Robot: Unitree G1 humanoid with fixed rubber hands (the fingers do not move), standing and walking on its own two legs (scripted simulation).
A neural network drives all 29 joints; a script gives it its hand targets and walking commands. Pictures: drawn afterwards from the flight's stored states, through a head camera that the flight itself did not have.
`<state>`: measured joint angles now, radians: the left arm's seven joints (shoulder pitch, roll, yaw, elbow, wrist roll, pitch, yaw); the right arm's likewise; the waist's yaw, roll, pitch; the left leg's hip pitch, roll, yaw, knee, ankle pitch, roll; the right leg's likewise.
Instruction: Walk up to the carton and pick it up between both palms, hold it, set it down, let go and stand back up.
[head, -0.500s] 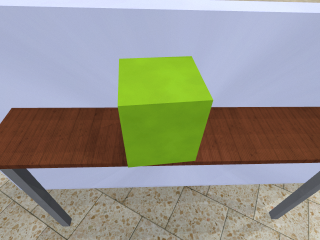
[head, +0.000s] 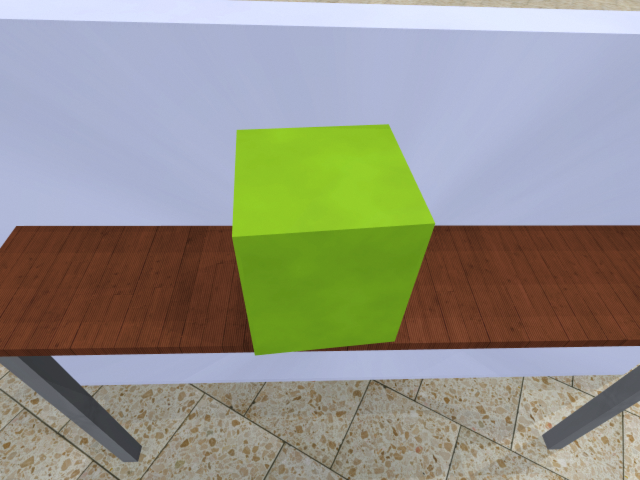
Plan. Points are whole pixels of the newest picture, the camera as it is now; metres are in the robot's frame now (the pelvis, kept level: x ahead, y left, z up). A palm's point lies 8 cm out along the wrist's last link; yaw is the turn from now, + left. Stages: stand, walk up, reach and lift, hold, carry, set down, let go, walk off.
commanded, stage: stand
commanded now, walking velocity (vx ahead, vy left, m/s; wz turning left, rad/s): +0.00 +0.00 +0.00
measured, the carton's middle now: (320, 242) +0.42 +0.00 +0.07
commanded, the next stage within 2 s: none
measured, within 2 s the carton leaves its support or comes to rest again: neither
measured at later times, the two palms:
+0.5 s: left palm out of the picture -0.01 +0.23 -0.14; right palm out of the picture +0.00 -0.22 -0.14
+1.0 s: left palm out of the picture -0.03 +0.23 -0.14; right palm out of the picture -0.02 -0.22 -0.14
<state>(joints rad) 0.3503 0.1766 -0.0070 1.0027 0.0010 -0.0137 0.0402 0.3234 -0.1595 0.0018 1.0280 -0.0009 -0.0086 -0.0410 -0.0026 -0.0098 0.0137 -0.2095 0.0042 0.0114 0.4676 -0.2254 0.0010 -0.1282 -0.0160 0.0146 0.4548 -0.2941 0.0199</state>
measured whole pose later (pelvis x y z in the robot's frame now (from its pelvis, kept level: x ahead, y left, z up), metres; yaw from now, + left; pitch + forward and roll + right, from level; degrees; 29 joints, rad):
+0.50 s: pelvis +0.00 +0.00 +0.00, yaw +0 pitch -2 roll +0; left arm 0.34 0.17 -0.01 1.05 0.00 -0.01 0.05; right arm 0.31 -0.15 0.01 1.08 0.00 -0.01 -0.05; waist 0.00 -0.01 0.03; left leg -0.19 0.00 0.01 0.44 -0.22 0.00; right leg -0.10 -0.02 0.01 0.43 -0.29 0.02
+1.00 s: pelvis +0.00 +0.00 +0.00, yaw +1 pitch -2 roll +0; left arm 0.35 0.16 -0.01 1.08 0.00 -0.01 0.05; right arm 0.32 -0.15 0.01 1.10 0.00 -0.01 -0.05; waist 0.00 0.00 0.03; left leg -0.20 -0.01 0.00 0.44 -0.21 0.01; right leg -0.11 -0.03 0.01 0.43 -0.28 0.03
